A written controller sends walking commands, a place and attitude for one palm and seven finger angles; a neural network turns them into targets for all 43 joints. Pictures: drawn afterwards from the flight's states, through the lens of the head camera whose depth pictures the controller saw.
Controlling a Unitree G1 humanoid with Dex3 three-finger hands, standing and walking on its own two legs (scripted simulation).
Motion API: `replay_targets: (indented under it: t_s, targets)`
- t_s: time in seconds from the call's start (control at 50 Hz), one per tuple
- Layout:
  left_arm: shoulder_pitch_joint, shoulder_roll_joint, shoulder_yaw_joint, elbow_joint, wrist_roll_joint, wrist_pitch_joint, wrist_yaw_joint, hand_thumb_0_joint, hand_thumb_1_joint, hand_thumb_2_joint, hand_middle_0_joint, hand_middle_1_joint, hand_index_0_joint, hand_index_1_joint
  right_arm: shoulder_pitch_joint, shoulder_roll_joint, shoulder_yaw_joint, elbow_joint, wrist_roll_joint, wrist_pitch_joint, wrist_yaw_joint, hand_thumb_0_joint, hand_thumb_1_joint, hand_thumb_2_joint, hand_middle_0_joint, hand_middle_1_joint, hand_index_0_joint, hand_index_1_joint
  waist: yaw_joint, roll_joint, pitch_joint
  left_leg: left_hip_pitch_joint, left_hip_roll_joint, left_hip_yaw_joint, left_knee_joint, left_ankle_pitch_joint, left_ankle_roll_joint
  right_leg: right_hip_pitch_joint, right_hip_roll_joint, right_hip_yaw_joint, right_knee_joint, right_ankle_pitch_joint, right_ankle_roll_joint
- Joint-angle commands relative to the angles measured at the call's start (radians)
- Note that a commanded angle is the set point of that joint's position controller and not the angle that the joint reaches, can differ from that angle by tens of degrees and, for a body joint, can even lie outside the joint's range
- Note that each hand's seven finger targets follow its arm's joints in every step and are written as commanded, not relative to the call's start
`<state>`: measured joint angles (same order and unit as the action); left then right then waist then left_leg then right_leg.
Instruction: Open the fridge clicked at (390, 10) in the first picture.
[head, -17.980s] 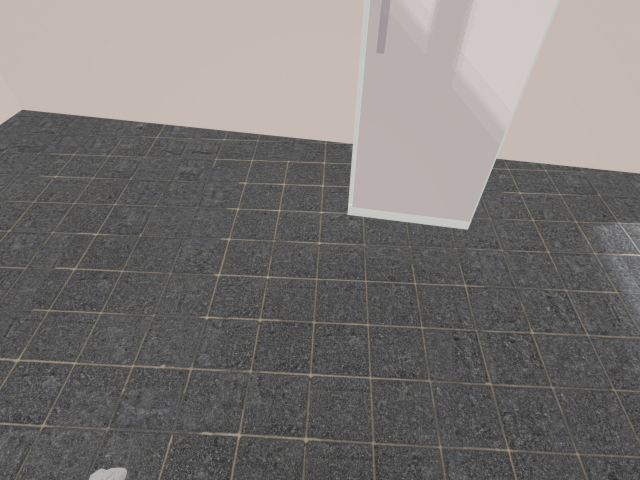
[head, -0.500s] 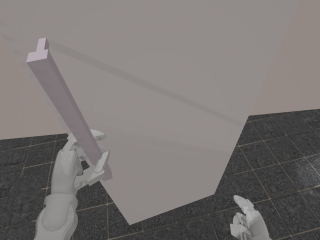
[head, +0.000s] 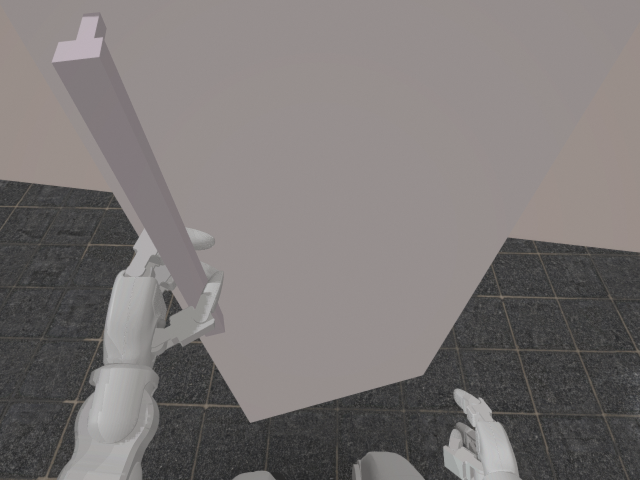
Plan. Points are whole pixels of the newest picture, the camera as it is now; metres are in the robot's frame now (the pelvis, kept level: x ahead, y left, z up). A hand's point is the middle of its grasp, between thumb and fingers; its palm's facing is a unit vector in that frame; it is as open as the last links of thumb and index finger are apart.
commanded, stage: walk backward, drawing the door open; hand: left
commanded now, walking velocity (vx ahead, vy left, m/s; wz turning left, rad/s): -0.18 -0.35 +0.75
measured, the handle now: (172, 222) +0.32 +0.15 +0.20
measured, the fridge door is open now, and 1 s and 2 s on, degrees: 23 60 67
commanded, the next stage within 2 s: stop walking and hold the door back in 1.12 s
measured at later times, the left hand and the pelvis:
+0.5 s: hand (279, 440) +0.15 +0.04 +0.12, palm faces +0.42 -0.88 -0.22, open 6.8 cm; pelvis -0.05 -0.19 +0.00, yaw +25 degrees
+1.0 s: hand out of the picture +0.06 -0.08 +0.12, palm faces +0.79 -0.57 -0.25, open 6.8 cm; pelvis +0.00 -0.39 +0.00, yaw +49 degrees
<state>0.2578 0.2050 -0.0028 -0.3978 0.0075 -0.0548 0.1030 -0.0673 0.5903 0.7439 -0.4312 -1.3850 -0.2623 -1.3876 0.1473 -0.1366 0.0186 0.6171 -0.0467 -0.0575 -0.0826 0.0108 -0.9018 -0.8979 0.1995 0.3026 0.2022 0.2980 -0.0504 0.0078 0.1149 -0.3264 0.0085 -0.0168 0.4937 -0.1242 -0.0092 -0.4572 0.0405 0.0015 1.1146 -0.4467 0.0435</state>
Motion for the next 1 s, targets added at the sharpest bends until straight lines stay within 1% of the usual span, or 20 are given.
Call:
replay_targets:
  t_s: [0.0, 0.06, 0.12, 0.18, 0.3, 0.32, 0.34, 0.36, 0.42, 0.5, 0.56, 0.6, 0.62, 0.66, 0.72, 0.84, 0.86, 0.88, 0.9, 0.98]
  targets:
    - [-0.081, 0.057, 0.055, -0.324, 0.007, -0.080, 0.012, 0.000, 0.900, 0.900, -0.450, -1.400, -0.450, -1.400, -0.120, -0.144, -0.051, -0.161, 0.010, -0.079, -0.006, 0.000, -0.900, -0.900, 0.200, 0.300, 0.200, 0.300, 0.057, 0.219, -0.230, -0.155, 0.194, -0.200, -0.309, -0.333, 0.071, 0.296, 0.003, -0.015, -0.301, 0.086, -0.018]
    - [-0.085, 0.045, 0.048, -0.302, 0.002, -0.068, 0.015, 0.000, 0.900, 0.900, -0.450, -1.400, -0.450, -1.400, -0.118, -0.143, -0.057, -0.170, 0.026, -0.085, -0.005, 0.000, -0.900, -0.900, 0.200, 0.300, 0.200, 0.300, 0.052, 0.339, -0.231, -0.247, 0.156, -0.188, -0.293, -0.451, 0.059, 0.440, 0.042, -0.085, -0.524, 0.050, -0.014]
    - [-0.135, 0.120, 0.083, -0.384, -0.003, -0.074, 0.015, 0.000, 0.900, 0.900, -0.450, -1.400, -0.450, -1.400, -0.080, -0.069, -0.046, -0.149, 0.039, -0.082, -0.003, 0.000, -0.900, -0.900, 0.200, 0.300, 0.200, 0.300, 0.013, -0.086, -0.235, -0.022, -0.049, 0.074, 0.269, -0.313, -0.043, 0.097, -0.218, 0.090, -0.921, -0.082, -0.124]
    - [-0.131, 0.104, 0.100, -0.307, 0.015, -0.055, -0.005, 0.000, 0.900, 0.900, -0.450, -1.400, -0.450, -1.400, -0.097, -0.083, -0.063, -0.141, 0.023, -0.082, -0.025, 0.000, -0.900, -0.900, 0.200, 0.300, 0.200, 0.300, 0.049, -0.230, -0.223, -0.160, -0.006, 0.052, 0.859, -0.415, -0.021, 0.028, -0.369, 0.126, -0.874, 0.117, -0.251]
    - [-0.111, 0.042, 0.028, -0.306, -0.010, -0.107, -0.036, 0.000, 0.900, 0.900, -0.450, -1.400, -0.450, -1.400, -0.013, -0.098, -0.052, -0.150, 0.012, -0.127, -0.052, 0.000, -0.900, -0.900, 0.200, 0.300, 0.200, 0.300, 0.007, -0.107, -0.265, 0.040, 0.052, 0.118, 0.088, -0.226, -0.010, 0.234, -0.267, -0.109, -0.510, 0.680, -0.193]
    - [-0.141, 0.037, 0.012, -0.335, -0.011, -0.114, -0.037, 0.000, 0.900, 0.900, -0.450, -1.400, -0.450, -1.400, 0.044, -0.108, -0.059, -0.153, 0.010, -0.132, -0.049, 0.000, -0.900, -0.900, 0.200, 0.300, 0.200, 0.300, -0.029, -0.026, -0.303, 0.247, 0.102, 0.046, -0.073, -0.008, 0.008, 0.084, -0.206, -0.138, -0.319, 0.554, -0.135]
    - [-0.169, 0.026, -0.005, -0.356, -0.007, -0.129, -0.044, 0.000, 0.900, 0.900, -0.450, -1.400, -0.450, -1.400, 0.031, -0.167, -0.085, -0.176, -0.001, -0.142, -0.043, 0.000, -0.900, -0.900, 0.200, 0.300, 0.200, 0.300, -0.015, 0.216, -0.291, 0.470, 0.403, -0.409, -0.162, 0.475, 0.122, -0.253, -0.067, -0.137, -0.087, 0.093, -0.027]
    - [-0.194, 0.053, 0.010, -0.356, 0.031, -0.156, -0.042, 0.000, 0.900, 0.900, -0.450, -1.400, -0.450, -1.400, 0.024, -0.182, -0.086, -0.170, -0.012, -0.135, -0.022, 0.000, -0.900, -0.900, 0.200, 0.300, 0.200, 0.300, 0.003, 0.232, -0.286, 0.515, 0.572, -0.620, -0.174, 0.756, 0.230, -0.333, -0.066, 0.008, 0.049, -0.148, 0.016]
    - [-0.239, 0.107, 0.073, -0.414, 0.045, -0.186, -0.056, 0.000, 0.900, 0.900, -0.450, -1.400, -0.450, -1.400, -0.053, -0.175, -0.101, -0.139, -0.008, -0.143, -0.006, 0.000, -0.900, -0.900, 0.200, 0.300, 0.200, 0.300, 0.019, 0.200, -0.253, 0.396, 0.479, -0.509, -0.104, 0.544, 0.227, -0.351, -0.101, 0.114, 0.114, -0.030, 0.019]
    - [-0.190, 0.045, 0.076, -0.314, 0.002, -0.129, -0.036, 0.000, 0.900, 0.900, -0.450, -1.400, -0.450, -1.400, -0.062, -0.172, -0.096, -0.131, 0.027, -0.145, 0.011, 0.000, -0.900, -0.900, 0.200, 0.300, 0.200, 0.300, 0.045, 0.239, -0.243, -0.004, 0.263, -0.135, -0.149, 0.023, 0.083, 0.173, -0.057, 0.003, -0.275, 0.153, 0.004]
    - [-0.197, 0.091, 0.125, -0.299, -0.001, -0.116, -0.018, 0.000, 0.900, 0.900, -0.450, -1.400, -0.450, -1.400, -0.091, -0.152, -0.083, -0.143, 0.048, -0.131, 0.009, 0.000, -0.900, -0.900, 0.200, 0.300, 0.200, 0.300, 0.050, 0.271, -0.240, -0.172, 0.205, -0.165, -0.141, -0.354, 0.079, 0.407, 0.003, -0.091, -0.530, 0.119, 0.020]
    - [-0.191, 0.162, 0.179, -0.324, -0.001, -0.107, -0.006, 0.000, 0.900, 0.900, -0.450, -1.400, -0.450, -1.400, -0.063, -0.107, -0.076, -0.125, 0.058, -0.122, 0.009, 0.000, -0.900, -0.900, 0.200, 0.300, 0.200, 0.300, 0.041, -0.015, -0.258, -0.100, 0.020, 0.014, 0.193, -0.407, -0.004, 0.313, -0.109, -0.022, -0.796, 0.107, -0.037]
    - [-0.217, 0.199, 0.204, -0.371, -0.002, -0.104, 0.003, 0.000, 0.900, 0.900, -0.450, -1.400, -0.450, -1.400, -0.085, -0.068, -0.065, -0.138, 0.053, -0.116, 0.008, 0.000, -0.900, -0.900, 0.200, 0.300, 0.200, 0.300, 0.048, -0.231, -0.269, -0.210, -0.048, 0.094, 0.551, -0.466, -0.042, 0.265, -0.320, 0.167, -0.852, 0.112, -0.142]
    - [-0.169, 0.214, 0.241, -0.321, -0.003, -0.102, -0.011, 0.000, 0.900, 0.900, -0.450, -1.400, -0.450, -1.400, -0.095, -0.094, -0.090, -0.131, 0.039, -0.121, -0.010, 0.000, -0.900, -0.900, 0.200, 0.300, 0.200, 0.300, 0.064, -0.303, -0.282, -0.252, -0.001, 0.011, 0.957, -0.501, -0.021, 0.211, -0.424, 0.281, -0.824, 0.210, -0.261]
    - [-0.163, 0.162, 0.219, -0.322, -0.012, -0.127, -0.020, 0.000, 0.900, 0.900, -0.450, -1.400, -0.450, -1.400, -0.111, -0.082, -0.066, -0.154, 0.033, -0.106, -0.018, 0.000, -0.900, -0.900, 0.200, 0.300, 0.200, 0.300, 0.062, -0.172, -0.252, -0.198, 0.050, 0.076, 0.737, -0.478, -0.035, 0.328, -0.350, -0.007, -0.685, 0.587, -0.250]
    - [-0.173, 0.140, 0.180, -0.364, -0.031, -0.114, -0.012, 0.000, 0.900, 0.900, -0.450, -1.400, -0.450, -1.400, 0.011, -0.108, -0.057, -0.173, 0.020, -0.115, -0.034, 0.000, -0.900, -0.900, 0.200, 0.300, 0.200, 0.300, 0.013, -0.071, -0.313, 0.153, 0.049, 0.136, 0.010, -0.227, -0.006, 0.177, -0.273, -0.093, -0.479, 0.485, -0.173]
    - [-0.193, 0.129, 0.164, -0.363, -0.028, -0.117, -0.014, 0.000, 0.900, 0.900, -0.450, -1.400, -0.450, -1.400, 0.032, -0.136, -0.069, -0.183, 0.018, -0.118, -0.035, 0.000, -0.900, -0.900, 0.200, 0.300, 0.200, 0.300, -0.014, 0.070, -0.302, 0.340, 0.194, -0.080, -0.126, -0.057, 0.042, -0.053, -0.208, -0.128, -0.260, 0.313, -0.106]
    - [-0.198, 0.133, 0.160, -0.371, -0.021, -0.136, -0.018, 0.000, 0.900, 0.900, -0.450, -1.400, -0.450, -1.400, 0.000, -0.181, -0.082, -0.196, 0.006, -0.126, -0.031, 0.000, -0.900, -0.900, 0.200, 0.300, 0.200, 0.300, 0.026, 0.332, -0.291, 0.474, 0.532, -0.571, -0.219, 0.454, 0.183, -0.302, -0.077, -0.088, -0.045, -0.126, 0.002]
    - [-0.211, 0.178, 0.198, -0.324, 0.020, -0.166, -0.013, 0.000, 0.900, 0.900, -0.450, -1.400, -0.450, -1.400, 0.013, -0.195, -0.092, -0.190, 0.006, -0.113, -0.021, 0.000, -0.900, -0.900, 0.200, 0.300, 0.200, 0.300, 0.031, 0.273, -0.288, 0.491, 0.633, -0.716, -0.210, 0.641, 0.272, -0.322, -0.091, 0.026, 0.093, -0.179, 0.027]
    - [-0.219, 0.155, 0.192, -0.357, 0.020, -0.141, -0.033, 0.000, 0.900, 0.900, -0.450, -1.400, -0.450, -1.400, -0.030, -0.178, -0.098, -0.125, 0.021, -0.109, 0.004, 0.000, -0.900, -0.900, 0.200, 0.300, 0.200, 0.300, 0.039, 0.224, -0.208, 0.249, 0.358, -0.238, -0.148, 0.242, 0.143, -0.184, -0.092, 0.049, 0.034, 0.113, 0.020]
